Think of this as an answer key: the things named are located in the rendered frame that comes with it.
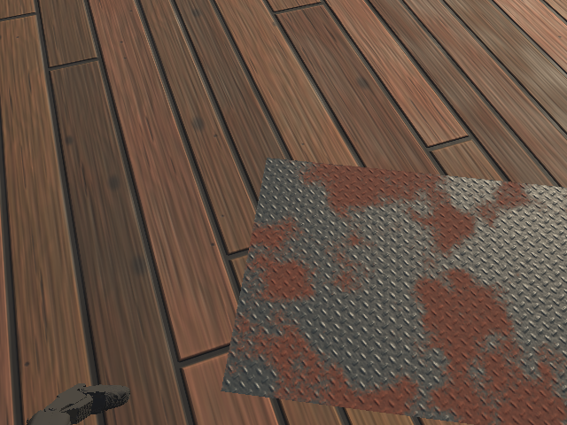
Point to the robot left hand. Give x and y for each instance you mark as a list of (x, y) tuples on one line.
[(77, 403)]

